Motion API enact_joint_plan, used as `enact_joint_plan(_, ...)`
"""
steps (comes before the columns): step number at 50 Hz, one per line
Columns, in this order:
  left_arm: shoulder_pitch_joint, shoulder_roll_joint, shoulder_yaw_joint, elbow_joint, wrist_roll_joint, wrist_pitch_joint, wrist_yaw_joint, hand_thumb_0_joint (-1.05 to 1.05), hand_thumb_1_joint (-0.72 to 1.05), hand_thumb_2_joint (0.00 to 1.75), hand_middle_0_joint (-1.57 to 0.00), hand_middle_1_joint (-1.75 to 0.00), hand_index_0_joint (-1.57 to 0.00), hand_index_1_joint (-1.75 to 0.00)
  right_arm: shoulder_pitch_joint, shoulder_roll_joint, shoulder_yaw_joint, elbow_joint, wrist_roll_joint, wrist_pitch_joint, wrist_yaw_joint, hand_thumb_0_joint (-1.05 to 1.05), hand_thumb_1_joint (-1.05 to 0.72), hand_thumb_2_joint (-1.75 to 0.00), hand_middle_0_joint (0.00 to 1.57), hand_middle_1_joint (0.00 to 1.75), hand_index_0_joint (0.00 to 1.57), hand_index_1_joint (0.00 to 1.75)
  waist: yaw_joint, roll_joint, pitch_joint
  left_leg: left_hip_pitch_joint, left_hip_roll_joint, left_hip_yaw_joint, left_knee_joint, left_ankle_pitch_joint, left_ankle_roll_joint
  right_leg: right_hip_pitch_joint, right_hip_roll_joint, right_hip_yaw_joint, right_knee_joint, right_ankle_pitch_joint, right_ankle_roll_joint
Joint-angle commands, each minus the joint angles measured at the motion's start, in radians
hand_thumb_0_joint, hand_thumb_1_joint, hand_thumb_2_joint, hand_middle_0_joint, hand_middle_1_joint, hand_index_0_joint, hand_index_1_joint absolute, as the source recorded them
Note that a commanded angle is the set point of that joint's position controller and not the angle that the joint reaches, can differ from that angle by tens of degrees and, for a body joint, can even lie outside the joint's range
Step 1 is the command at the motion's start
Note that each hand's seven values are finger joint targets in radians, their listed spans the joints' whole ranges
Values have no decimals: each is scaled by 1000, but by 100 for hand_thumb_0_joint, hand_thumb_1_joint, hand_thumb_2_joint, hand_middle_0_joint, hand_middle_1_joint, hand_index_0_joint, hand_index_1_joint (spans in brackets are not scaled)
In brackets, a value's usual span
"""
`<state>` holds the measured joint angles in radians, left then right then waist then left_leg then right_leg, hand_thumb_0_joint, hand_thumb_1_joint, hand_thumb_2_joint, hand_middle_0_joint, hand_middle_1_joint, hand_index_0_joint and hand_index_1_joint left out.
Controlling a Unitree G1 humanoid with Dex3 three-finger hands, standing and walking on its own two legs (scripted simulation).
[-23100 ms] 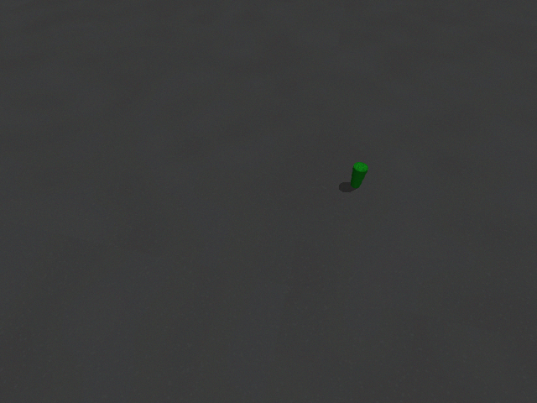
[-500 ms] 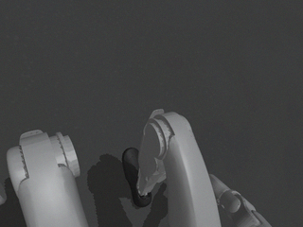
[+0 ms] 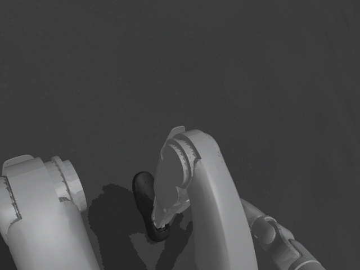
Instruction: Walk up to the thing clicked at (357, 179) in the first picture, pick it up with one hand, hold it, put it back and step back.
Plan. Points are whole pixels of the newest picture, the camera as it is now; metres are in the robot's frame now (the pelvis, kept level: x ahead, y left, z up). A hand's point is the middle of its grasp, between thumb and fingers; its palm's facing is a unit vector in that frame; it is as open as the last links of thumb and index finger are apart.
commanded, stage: lower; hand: left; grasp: from the side
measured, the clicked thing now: out of the picture +0.43 +0.31 -0.21
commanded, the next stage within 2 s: loosen in 0.12 s
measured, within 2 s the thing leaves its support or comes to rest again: neither
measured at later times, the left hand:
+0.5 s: hand out of the picture +0.43 +0.31 -0.19, palm faces +0.46 -0.89 +0.02, open 10.0 cm
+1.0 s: hand out of the picture +0.43 +0.33 -0.17, palm faces +0.48 -0.88 +0.03, open 17.3 cm
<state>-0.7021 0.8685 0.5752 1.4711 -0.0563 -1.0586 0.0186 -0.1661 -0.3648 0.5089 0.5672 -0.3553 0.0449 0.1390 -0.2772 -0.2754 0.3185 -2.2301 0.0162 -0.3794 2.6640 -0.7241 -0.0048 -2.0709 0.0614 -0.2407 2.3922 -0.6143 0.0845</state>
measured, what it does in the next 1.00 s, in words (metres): stands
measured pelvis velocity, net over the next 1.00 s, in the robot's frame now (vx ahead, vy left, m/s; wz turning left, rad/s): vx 0.00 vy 0.00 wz -0.02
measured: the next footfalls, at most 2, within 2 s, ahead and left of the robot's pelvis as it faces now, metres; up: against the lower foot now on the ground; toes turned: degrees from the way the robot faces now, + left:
none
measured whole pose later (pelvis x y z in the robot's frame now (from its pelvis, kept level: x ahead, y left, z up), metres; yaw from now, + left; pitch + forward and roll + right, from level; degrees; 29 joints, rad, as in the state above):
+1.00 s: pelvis +0.00 +0.00 +0.00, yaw -1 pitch +12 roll -20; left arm -0.68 0.90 0.61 1.39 -0.07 -1.07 -0.01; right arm -0.15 -0.36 0.53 0.54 -0.35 0.06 0.13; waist -0.26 -0.29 0.32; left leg -2.21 0.03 -0.40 2.66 -0.73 0.01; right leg -2.04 0.07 -0.26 2.37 -0.60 0.08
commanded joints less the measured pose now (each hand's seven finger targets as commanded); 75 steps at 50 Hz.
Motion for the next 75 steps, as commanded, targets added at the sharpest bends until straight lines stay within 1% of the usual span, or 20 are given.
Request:
enact_joint_plan(1,-235,212,-2,-182,-7,-109,1,0,30,120,-122,-131,-123,-131,45,-373,-116,-2,-11,10,-20,0,-91,-91,20,30,20,30,-108,632,-615,453,74,84,-350,192,-35,287,37,-114,-129,213,-83)
enact_joint_plan(12,-230,198,-28,-151,-2,-115,13,0,30,114,-127,-127,-128,-127,28,-377,-104,-4,-18,12,-22,0,-91,-90,20,30,20,30,-125,610,-569,447,78,69,-344,198,-33,273,39,-126,-135,219,-81)
enact_joint_plan(19,-238,210,-25,-156,-8,-128,16,0,-1,58,-91,-79,-92,-78,28,-378,-98,-9,-19,12,-21,0,-92,-90,20,30,20,30,-126,618,-573,452,79,63,-351,194,-35,281,43,-129,-136,217,-82)
enact_joint_plan(25,-217,190,-32,-113,-11,-116,14,0,-35,29,-54,-42,-54,-42,22,-377,-94,-15,-18,14,-21,0,-93,-90,20,30,20,30,-129,594,-550,427,80,66,-352,163,-30,272,46,-130,-147,192,-83)
enact_joint_plan(39,-202,180,-45,-97,-16,-111,7,0,-61,5,-10,-4,-10,-5,16,-373,-88,-35,-12,15,-21,0,-91,-90,20,30,20,30,-122,570,-526,419,84,49,-367,141,-28,256,50,-135,-149,173,-83)
enact_joint_plan(41,-212,202,-32,-117,-27,-119,1,0,-61,4,-8,-2,-7,-2,19,-376,-86,-37,-12,16,-24,0,-91,-90,20,30,20,30,-122,580,-542,420,82,57,-357,150,-26,274,52,-133,-155,182,-82)
enact_joint_plan(45,-201,292,35,-209,-30,-121,-18,0,-59,4,-7,-1,-7,-1,30,-382,-97,-31,-7,19,-31,0,-91,-90,20,30,20,30,-80,640,-584,454,86,65,-370,175,-32,288,48,-124,-143,193,-86)
enact_joint_plan(49,-172,336,95,-343,-29,-72,-39,0,-57,5,-6,-1,-6,-1,62,-374,-133,-30,5,31,-34,0,-91,-90,20,30,20,30,-35,733,-669,527,86,85,-400,231,-45,283,41,-104,-139,213,-94)
enact_joint_plan(52,-166,264,41,-466,-32,-5,-95,0,-57,5,-6,-1,-6,-2,93,-366,-186,-27,29,34,-40,0,-91,-90,20,30,20,30,-23,793,-726,563,82,106,-431,232,-47,258,32,-83,-147,214,-102)
enact_joint_plan(56,-88,130,-45,-434,-68,115,-171,0,-61,2,-5,-1,-6,-1,131,-345,-235,-19,84,30,-47,0,-90,-90,20,30,20,30,-27,669,-674,441,66,129,-430,184,-26,205,29,-72,-175,194,-104)
enact_joint_plan(60,-147,120,-23,-458,-118,185,-216,0,-61,1,-3,-3,-6,-1,168,-337,-267,-14,131,17,-51,0,-88,-89,20,30,20,30,-8,591,-657,380,57,126,-441,85,-6,158,21,-62,-189,128,-105)
enact_joint_plan(62,-153,90,-47,-421,-108,203,-231,0,-53,5,-5,0,-4,0,162,-327,-275,-18,142,16,-51,0,-84,-90,20,30,20,30,-11,555,-621,347,55,122,-452,41,-1,124,14,-60,-187,87,-105)
enact_joint_plan(63,-102,259,-3,-328,49,272,-184,0,-53,7,-8,-5,-7,-5,191,-278,-310,13,176,27,-53,0,-92,-92,20,30,20,30,74,613,-697,425,55,152,-505,61,-4,114,8,-36,-212,62,-114)
enact_joint_plan(64,-170,216,-20,-406,37,293,-176,0,-54,7,-8,-5,-7,-6,200,-273,-317,1,184,34,-52,0,-93,-92,20,30,20,30,54,640,-721,448,61,152,-516,68,-7,111,8,-30,-215,65,-113)
enact_joint_plan(65,-210,219,-17,-467,49,310,-166,0,-54,8,-7,-5,-6,-6,212,-277,-333,-6,193,40,-50,0,-92,-92,20,30,20,30,61,673,-756,477,63,146,-548,44,-12,94,2,-26,-206,48,-113)
enact_joint_plan(67,-205,286,15,-547,84,367,-146,0,-55,7,-8,-5,-7,-6,235,-267,-363,-14,208,50,-50,0,-95,-92,20,30,20,30,106,732,-858,544,58,169,-574,88,-15,123,-3,-4,-216,70,-116)
enact_joint_plan(70,-184,322,35,-626,124,457,-119,0,-50,16,-7,-9,-7,-9,279,-247,-400,-19,236,66,-52,0,-90,-90,20,30,20,30,126,769,-931,582,52,196,-600,154,-15,121,-8,23,-222,100,-126)
enact_joint_plan(71,-180,297,18,-655,131,485,-112,0,-46,11,-6,-7,-6,-7,279,-235,-412,-21,248,72,-55,0,-90,-90,20,30,20,30,135,774,-937,587,50,203,-615,154,-14,107,-11,32,-230,98,-129)
enact_joint_plan(73,-66,274,38,-656,140,553,-93,0,-48,10,-6,-7,-6,-7,295,-218,-439,-26,268,80,-61,0,-90,-90,20,30,20,30,171,738,-951,592,43,223,-629,172,-11,108,-14,48,-256,98,-130)
enact_joint_plan(75,-28,188,-7,-696,144,609,-86,0,-48,10,-6,-7,-6,-7,313,-206,-472,-26,288,87,-66,0,-90,-90,20,30,20,30,168,716,-946,590,40,229,-670,139,-6,94,-20,57,-283,80,-132)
